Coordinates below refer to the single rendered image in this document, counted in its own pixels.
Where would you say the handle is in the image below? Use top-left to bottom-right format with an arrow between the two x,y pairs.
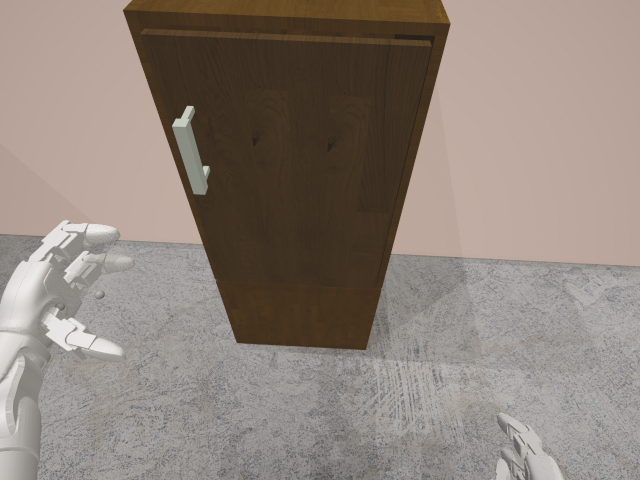
172,106 -> 210,195

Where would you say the left robot forearm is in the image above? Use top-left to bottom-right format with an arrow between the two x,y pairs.
0,331 -> 51,480

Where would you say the cupboard door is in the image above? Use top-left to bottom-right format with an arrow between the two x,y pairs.
140,29 -> 432,289

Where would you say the robot right hand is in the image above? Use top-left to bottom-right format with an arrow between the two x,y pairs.
491,413 -> 564,480

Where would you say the robot left hand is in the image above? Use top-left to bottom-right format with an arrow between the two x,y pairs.
0,220 -> 135,362

